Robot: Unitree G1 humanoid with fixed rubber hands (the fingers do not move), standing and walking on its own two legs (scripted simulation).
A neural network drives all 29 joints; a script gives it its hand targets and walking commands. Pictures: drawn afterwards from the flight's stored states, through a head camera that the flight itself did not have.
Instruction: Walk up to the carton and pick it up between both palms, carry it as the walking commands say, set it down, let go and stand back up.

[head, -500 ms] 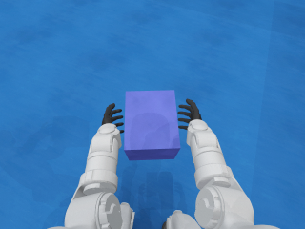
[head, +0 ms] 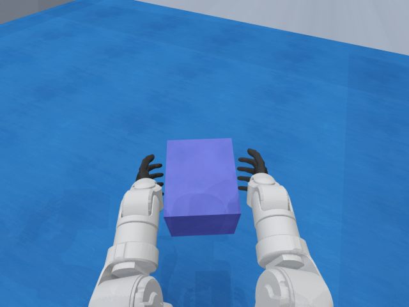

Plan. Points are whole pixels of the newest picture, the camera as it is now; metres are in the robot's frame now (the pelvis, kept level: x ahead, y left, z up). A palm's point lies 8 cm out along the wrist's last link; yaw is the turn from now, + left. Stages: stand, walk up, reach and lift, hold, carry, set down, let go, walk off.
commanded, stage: reach and lift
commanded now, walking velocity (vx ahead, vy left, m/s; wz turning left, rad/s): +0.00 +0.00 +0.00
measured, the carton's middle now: (201, 187) +0.38 +0.05 -0.02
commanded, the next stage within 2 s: hold in 1.54 s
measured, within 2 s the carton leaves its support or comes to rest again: neither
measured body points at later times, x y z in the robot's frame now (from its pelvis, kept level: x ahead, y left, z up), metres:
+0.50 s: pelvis -0.01 +0.00 +0.00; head -0.06 +0.01 +0.45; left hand +0.32 +0.14 +0.05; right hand +0.34 -0.09 +0.06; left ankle +0.05 +0.14 -0.72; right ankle +0.05 -0.11 -0.72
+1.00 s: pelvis -0.01 +0.01 +0.00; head -0.06 +0.01 +0.45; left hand +0.33 +0.13 +0.05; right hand +0.34 -0.10 +0.06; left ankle +0.05 +0.14 -0.72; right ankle +0.05 -0.11 -0.72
